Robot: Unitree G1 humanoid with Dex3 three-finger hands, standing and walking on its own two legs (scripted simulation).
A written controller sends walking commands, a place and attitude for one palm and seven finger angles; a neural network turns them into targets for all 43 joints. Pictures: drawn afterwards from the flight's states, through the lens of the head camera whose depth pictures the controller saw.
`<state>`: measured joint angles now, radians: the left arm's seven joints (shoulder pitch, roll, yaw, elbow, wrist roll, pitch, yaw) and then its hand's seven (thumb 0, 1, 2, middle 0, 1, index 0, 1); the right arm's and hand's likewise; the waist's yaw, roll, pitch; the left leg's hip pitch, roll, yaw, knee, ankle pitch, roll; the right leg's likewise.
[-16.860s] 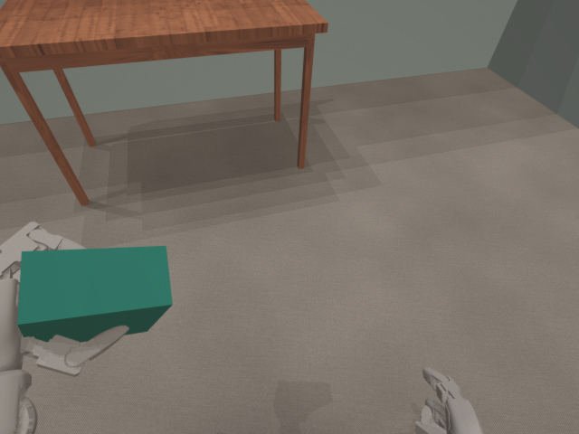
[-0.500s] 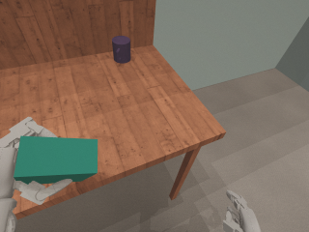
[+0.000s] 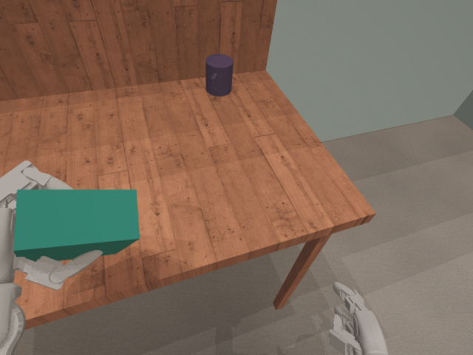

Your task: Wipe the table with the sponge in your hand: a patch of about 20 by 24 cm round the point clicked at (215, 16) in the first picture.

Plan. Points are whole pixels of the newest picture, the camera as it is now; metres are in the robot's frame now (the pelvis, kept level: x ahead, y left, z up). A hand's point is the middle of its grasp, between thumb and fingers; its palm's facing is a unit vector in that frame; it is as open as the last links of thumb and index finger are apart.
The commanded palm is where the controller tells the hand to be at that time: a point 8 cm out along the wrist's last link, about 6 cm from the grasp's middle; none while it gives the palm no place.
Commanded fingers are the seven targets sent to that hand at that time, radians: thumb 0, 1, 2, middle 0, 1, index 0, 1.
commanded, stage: come to a stop and stand still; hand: left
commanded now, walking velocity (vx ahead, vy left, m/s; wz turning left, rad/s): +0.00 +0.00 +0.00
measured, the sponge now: (93, 227) +0.24 +0.22 +0.13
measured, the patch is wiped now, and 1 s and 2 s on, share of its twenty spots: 0.00 0.00 0.00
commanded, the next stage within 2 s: look again from close up in 0.56 s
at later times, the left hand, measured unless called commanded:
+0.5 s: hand (81, 212) +0.24 +0.23 +0.16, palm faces +0.36 -0.85 -0.39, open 10.2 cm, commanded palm +0.19 +0.27 +0.17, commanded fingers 0.00 0.10 1.30 -1.20 -1.60 -1.20 -1.60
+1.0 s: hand (81, 221) +0.23 +0.23 +0.15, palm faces +0.37 -0.85 -0.38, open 10.2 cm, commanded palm +0.18 +0.26 +0.17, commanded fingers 0.00 0.10 1.30 -1.20 -1.60 -1.20 -1.60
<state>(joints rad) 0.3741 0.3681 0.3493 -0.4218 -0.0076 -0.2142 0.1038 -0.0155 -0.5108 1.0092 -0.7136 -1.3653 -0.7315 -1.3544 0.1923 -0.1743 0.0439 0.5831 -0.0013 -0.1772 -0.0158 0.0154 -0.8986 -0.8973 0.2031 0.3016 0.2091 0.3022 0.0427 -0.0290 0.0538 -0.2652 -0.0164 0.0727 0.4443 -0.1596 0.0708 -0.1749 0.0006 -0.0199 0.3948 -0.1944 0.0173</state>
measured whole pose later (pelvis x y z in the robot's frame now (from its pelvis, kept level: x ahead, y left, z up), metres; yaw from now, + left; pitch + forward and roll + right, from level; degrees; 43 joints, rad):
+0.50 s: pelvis +0.03 -0.01 +0.00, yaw +0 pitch +0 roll -1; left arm 0.46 0.38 0.35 -0.49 -0.05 -0.19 0.11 -0.02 -0.51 1.01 -0.71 -1.37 -0.73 -1.35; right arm 0.18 -0.20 0.02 0.58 0.01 -0.12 -0.04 0.02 -0.90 -0.90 0.20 0.30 0.21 0.30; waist 0.02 -0.02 0.05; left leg -0.24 -0.01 0.06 0.44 -0.19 0.05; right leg -0.14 0.01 -0.03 0.37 -0.22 0.00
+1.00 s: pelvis +0.02 -0.02 +0.00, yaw +1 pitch -1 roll -1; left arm 0.45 0.36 0.33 -0.45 -0.05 -0.17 0.11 -0.02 -0.51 1.01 -0.71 -1.36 -0.73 -1.35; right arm 0.20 -0.21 0.02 0.58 0.02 -0.11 -0.05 0.02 -0.90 -0.90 0.20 0.30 0.21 0.30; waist 0.02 0.00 0.04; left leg -0.24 0.00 0.05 0.41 -0.17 0.05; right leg -0.14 0.02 -0.03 0.35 -0.20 0.00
